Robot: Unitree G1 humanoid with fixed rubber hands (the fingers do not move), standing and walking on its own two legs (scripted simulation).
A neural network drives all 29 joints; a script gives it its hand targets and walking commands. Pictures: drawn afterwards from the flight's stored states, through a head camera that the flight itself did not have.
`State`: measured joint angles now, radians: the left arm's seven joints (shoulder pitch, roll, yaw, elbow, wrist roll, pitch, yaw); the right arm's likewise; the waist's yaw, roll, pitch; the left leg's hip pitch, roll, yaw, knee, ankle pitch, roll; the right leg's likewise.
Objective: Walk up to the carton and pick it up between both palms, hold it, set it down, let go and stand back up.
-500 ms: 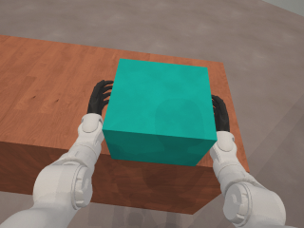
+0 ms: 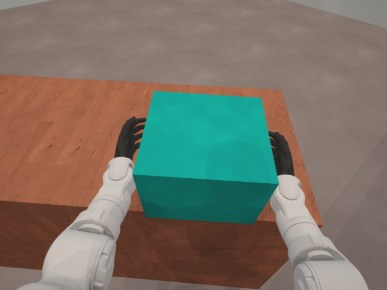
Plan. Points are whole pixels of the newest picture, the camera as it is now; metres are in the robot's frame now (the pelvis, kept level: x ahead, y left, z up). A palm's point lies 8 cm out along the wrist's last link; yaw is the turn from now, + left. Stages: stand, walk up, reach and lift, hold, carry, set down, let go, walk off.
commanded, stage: reach and lift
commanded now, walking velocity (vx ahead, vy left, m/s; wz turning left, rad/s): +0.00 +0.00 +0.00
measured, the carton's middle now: (203, 157) +0.42 -0.03 +0.05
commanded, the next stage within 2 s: hold in 1.62 s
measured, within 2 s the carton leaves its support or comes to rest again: neither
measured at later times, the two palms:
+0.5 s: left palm (107, 125) +0.38 +0.15 +0.19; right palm (302, 140) +0.35 -0.19 +0.18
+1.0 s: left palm (109, 136) +0.35 +0.15 +0.19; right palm (308, 153) +0.33 -0.20 +0.16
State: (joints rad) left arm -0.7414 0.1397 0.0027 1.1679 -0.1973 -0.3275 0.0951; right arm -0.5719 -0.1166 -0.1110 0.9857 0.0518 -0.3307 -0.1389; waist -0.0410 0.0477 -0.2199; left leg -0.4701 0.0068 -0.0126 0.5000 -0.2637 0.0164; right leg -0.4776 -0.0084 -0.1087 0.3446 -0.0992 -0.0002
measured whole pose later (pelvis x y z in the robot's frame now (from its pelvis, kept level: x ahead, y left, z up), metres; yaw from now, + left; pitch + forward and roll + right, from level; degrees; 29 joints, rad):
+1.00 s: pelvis -0.03 -0.01 +0.01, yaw -1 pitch -3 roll +0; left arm -0.68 0.04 0.29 0.41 0.13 0.55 0.05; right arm -0.63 -0.10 -0.16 0.59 0.09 0.32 -0.08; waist -0.06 -0.01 -0.06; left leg -0.12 -0.01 0.01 0.36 -0.19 0.02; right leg -0.17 -0.02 -0.08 0.28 -0.06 -0.01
